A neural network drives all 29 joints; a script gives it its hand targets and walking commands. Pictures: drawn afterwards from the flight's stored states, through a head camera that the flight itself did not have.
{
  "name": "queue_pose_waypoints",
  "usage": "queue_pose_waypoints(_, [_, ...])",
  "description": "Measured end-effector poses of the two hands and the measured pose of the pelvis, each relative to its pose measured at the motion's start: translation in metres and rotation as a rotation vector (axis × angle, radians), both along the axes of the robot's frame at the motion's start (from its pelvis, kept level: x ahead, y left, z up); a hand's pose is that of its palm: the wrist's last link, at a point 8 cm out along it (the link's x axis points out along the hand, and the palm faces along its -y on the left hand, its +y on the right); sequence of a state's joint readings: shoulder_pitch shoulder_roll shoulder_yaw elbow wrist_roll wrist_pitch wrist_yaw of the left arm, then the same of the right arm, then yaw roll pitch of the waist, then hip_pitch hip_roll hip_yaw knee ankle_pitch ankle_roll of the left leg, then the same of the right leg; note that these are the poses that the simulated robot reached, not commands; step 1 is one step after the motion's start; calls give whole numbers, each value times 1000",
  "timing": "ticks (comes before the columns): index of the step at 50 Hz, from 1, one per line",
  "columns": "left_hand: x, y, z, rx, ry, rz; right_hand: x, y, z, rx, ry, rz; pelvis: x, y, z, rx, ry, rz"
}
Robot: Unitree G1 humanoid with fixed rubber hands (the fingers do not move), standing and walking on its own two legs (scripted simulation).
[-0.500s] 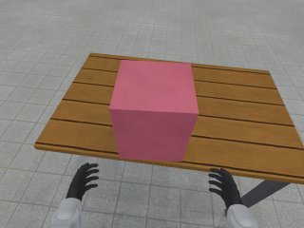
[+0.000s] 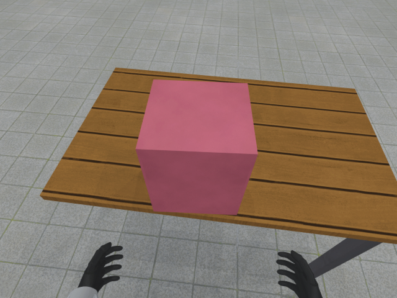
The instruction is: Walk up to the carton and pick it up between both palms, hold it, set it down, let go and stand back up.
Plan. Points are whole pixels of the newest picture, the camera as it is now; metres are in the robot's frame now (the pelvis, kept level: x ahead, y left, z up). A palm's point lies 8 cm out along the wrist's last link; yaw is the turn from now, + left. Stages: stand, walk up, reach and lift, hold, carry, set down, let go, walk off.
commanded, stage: set down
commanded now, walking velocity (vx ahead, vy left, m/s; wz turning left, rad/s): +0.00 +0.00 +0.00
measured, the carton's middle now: (197, 151) +0.43 +0.04 +0.02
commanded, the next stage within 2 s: let go in 1.52 s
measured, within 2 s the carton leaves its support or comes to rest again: neither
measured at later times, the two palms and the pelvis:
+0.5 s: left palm out of the picture +0.13 +0.23 -0.09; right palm out of the picture +0.12 -0.19 -0.09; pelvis -0.01 +0.00 +0.00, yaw -2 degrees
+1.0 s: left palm out of the picture +0.12 +0.22 -0.12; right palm out of the picture +0.10 -0.20 -0.12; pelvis -0.04 +0.01 -0.01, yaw -2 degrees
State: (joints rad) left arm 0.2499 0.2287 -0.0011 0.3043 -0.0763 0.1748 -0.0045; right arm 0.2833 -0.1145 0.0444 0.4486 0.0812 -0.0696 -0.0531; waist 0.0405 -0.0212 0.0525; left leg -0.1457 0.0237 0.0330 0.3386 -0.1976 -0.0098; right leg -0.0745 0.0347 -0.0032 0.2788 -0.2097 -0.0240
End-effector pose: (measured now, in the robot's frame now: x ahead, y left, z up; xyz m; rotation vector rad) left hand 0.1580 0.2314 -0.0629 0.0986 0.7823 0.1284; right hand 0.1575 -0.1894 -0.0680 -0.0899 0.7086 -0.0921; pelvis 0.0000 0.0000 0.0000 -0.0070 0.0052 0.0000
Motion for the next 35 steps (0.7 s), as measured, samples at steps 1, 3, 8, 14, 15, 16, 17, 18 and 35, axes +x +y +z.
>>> queue_pose_waypoints(1, [-2, -1, -4, 0, 24, -1, -3, 0, -3, -2, 17, -1, 0, 0, 0, 0, -2, 0])
queue_pose_waypoints(3, [-7, -2, -10, -4, 68, 3, -8, 0, -9, -3, 45, -10, -1, 0, 0, 1, 4, -1])
queue_pose_waypoints(8, [-15, -4, -18, -1, 111, 4, -16, -2, -14, -16, 62, -30, -3, 0, -1, 3, 22, -3])
queue_pose_waypoints(14, [-21, -3, -18, -1, 114, -14, -22, -3, -13, -12, 66, -49, -7, 1, 0, 4, 28, -22])
queue_pose_waypoints(15, [-22, -3, -17, 1, 110, -21, -23, -3, -12, -11, 64, -53, -7, 2, 0, 4, 27, -26])
queue_pose_waypoints(16, [-23, -2, -16, 4, 111, -25, -24, -4, -11, -12, 66, -57, -7, 2, 0, 3, 26, -30])
queue_pose_waypoints(17, [-24, -1, -16, 6, 115, -25, -26, -4, -11, -14, 72, -59, -7, 2, 0, 3, 25, -33])
queue_pose_waypoints(18, [-25, 0, -16, 8, 125, -21, -27, -5, -12, -15, 83, -61, -8, 2, 0, 2, 25, -35])
queue_pose_waypoints(35, [-30, -9, -33, 9, 317, -21, -46, -1, -34, 6, 274, -69, -28, 6, -3, 3, -10, -38])
